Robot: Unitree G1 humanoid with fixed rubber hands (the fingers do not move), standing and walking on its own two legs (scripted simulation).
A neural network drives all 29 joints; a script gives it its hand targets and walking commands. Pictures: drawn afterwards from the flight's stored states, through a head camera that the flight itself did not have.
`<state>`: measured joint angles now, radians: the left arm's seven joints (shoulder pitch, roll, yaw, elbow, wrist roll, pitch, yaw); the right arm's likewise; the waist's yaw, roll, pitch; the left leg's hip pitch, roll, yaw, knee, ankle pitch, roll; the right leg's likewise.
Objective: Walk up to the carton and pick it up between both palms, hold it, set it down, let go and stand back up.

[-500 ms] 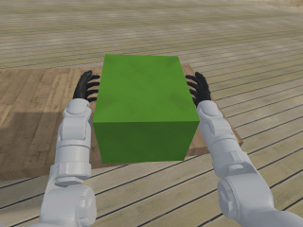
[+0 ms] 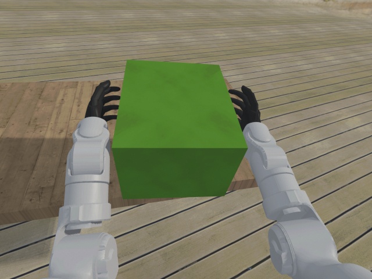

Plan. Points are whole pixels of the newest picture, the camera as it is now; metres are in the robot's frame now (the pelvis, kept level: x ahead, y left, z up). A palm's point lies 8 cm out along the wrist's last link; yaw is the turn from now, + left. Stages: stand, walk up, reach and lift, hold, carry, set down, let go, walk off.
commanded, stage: reach and lift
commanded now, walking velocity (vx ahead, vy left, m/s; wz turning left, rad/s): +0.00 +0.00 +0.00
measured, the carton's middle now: (174, 126) +0.41 +0.01 +0.14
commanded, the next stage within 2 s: hold in 0.66 s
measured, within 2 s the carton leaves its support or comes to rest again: neither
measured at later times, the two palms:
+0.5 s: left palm (96, 112) +0.37 +0.16 +0.20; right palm (252, 117) +0.37 -0.16 +0.20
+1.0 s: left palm (91, 106) +0.36 +0.17 +0.22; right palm (253, 111) +0.37 -0.15 +0.22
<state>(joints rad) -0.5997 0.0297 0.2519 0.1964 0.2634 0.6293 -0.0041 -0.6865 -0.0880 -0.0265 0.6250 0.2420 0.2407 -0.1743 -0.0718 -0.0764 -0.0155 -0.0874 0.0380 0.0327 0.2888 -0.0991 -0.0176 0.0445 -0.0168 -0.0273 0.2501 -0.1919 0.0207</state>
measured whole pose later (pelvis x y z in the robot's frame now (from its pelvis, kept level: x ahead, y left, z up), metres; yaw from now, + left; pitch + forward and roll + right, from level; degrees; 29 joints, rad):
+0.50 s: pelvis +0.00 -0.01 +0.00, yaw +0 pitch -6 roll +0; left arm -0.64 0.04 0.28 0.19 0.26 0.68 -0.03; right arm -0.73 -0.09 -0.02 0.62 0.25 0.30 -0.19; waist -0.08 -0.06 -0.02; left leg -0.08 0.04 0.03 0.29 -0.10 -0.02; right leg 0.05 -0.01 -0.03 0.26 -0.20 0.01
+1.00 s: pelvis +0.00 +0.00 +0.00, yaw +0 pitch -6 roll +0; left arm -0.67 0.06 0.28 0.17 0.25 0.75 -0.03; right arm -0.77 -0.10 -0.02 0.61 0.28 0.36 -0.21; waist -0.08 -0.06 -0.04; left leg -0.09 0.04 0.03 0.29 -0.09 -0.02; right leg 0.03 -0.01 -0.03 0.27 -0.20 0.02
